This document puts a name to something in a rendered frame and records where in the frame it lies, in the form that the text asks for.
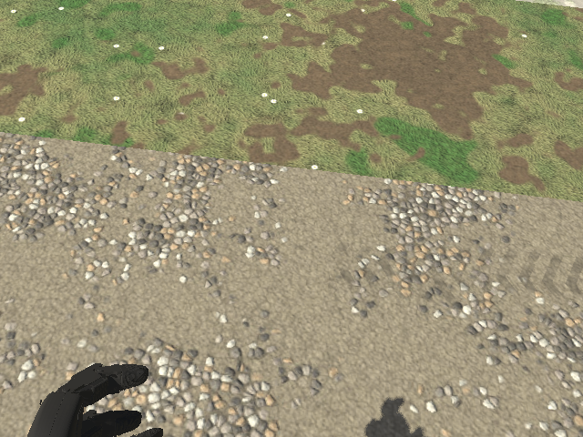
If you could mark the left robot hand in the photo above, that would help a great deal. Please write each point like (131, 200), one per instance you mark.
(61, 412)

